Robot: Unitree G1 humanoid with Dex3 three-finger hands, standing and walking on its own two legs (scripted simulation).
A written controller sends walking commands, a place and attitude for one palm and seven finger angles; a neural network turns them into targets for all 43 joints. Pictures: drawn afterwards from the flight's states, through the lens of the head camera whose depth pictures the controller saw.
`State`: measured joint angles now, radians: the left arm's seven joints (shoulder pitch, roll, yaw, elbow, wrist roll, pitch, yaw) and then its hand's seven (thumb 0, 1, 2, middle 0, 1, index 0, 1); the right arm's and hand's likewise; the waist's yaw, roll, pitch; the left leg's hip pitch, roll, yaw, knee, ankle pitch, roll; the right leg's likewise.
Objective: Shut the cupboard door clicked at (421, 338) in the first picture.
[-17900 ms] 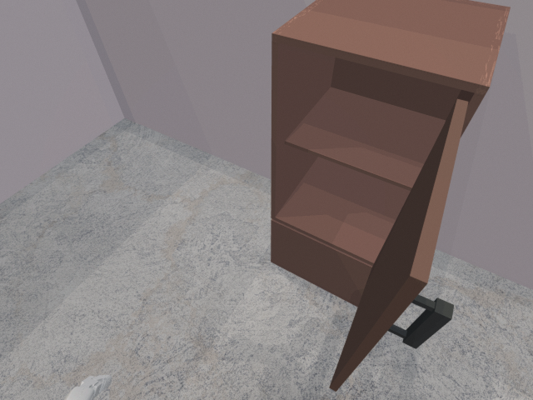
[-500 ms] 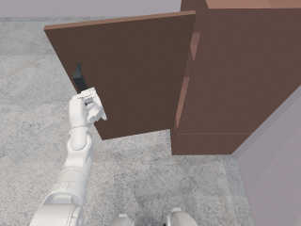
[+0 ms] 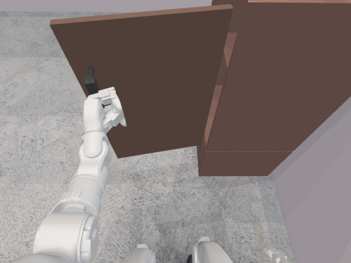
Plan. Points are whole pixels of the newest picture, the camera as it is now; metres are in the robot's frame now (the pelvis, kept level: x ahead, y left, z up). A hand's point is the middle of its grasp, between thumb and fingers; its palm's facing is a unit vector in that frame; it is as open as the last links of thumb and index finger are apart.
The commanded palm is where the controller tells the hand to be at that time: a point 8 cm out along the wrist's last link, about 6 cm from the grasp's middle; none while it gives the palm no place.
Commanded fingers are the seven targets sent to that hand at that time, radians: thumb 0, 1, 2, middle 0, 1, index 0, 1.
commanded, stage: push the door shut along its arc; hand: left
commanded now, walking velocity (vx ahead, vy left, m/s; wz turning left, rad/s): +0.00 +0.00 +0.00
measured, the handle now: (98, 93) +0.51 +0.18 +0.06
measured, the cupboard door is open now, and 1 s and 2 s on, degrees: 100 87 74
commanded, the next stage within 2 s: pull the fist back off the door in 1.30 s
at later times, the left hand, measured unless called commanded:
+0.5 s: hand (129, 92) +0.51 +0.10 +0.06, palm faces -0.05 -1.00 -0.03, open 3.1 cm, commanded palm +0.49 +0.16 +0.06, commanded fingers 0.00 0.90 0.90 -1.30 -1.50 -1.30 -1.50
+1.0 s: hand (133, 76) +0.56 +0.09 +0.07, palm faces -0.18 -0.98 -0.04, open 3.0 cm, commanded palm +0.56 +0.13 +0.06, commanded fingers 0.00 0.90 0.90 -1.30 -1.50 -1.30 -1.50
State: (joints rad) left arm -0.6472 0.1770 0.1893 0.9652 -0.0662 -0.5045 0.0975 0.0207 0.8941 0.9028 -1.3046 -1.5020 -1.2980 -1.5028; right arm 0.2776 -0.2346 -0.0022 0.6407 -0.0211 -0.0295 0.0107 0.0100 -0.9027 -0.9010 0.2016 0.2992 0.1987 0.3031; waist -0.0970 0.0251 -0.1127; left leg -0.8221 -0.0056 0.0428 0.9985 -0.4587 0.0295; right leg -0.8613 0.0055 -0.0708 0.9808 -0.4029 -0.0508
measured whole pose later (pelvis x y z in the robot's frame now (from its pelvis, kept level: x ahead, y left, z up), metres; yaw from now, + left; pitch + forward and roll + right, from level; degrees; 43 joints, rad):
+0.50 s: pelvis -0.01 +0.00 -0.01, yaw +0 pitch +21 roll -1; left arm -0.94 0.34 0.28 1.22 -0.07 -0.47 -0.07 0.02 0.90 0.90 -1.30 -1.50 -1.30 -1.50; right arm 0.39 -0.28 0.00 0.66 -0.03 -0.01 0.02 0.01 -0.90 -0.90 0.20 0.30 0.20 0.30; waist -0.19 0.04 -0.11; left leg -0.96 0.00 0.04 1.07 -0.47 0.03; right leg -0.99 0.01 -0.08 1.03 -0.40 -0.05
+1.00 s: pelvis -0.01 +0.01 -0.03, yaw -1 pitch +26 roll -2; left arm -1.19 0.50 0.29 1.33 -0.04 -0.36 -0.21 -0.01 0.90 0.95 -1.30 -1.50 -1.30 -1.50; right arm 0.43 -0.28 0.03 0.63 -0.03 -0.01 0.02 0.01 -0.90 -0.90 0.20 0.30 0.20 0.30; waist -0.25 0.06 -0.10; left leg -1.11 0.02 0.01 1.15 -0.49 0.04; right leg -1.12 0.02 -0.10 1.07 -0.41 -0.05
